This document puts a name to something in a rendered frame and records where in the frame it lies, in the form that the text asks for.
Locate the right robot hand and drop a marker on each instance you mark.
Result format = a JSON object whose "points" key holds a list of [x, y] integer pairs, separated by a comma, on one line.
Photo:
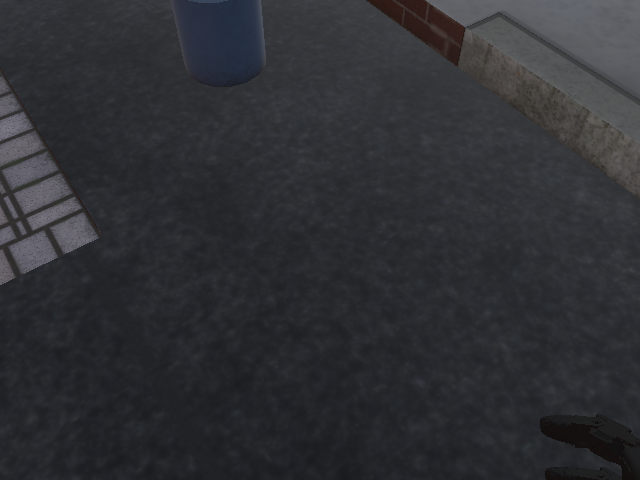
{"points": [[603, 436]]}

